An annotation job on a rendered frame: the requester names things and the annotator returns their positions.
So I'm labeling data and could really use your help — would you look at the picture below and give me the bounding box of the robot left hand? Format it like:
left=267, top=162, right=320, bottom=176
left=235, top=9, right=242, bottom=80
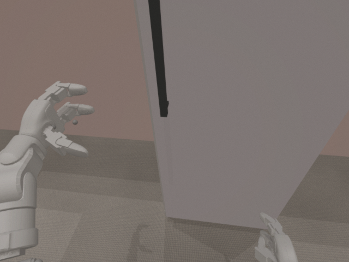
left=19, top=81, right=95, bottom=157

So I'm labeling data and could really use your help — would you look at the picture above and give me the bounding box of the fridge door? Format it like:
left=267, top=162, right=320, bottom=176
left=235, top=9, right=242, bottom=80
left=136, top=0, right=349, bottom=229

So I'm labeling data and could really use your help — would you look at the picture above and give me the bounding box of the left robot forearm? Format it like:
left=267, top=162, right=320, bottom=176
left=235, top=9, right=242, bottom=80
left=0, top=135, right=47, bottom=261

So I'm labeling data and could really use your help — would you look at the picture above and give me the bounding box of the handle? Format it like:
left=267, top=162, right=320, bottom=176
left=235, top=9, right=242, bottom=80
left=148, top=0, right=169, bottom=117

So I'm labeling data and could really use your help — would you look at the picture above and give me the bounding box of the robot right hand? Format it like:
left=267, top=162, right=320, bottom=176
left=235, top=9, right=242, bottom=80
left=255, top=212, right=298, bottom=262

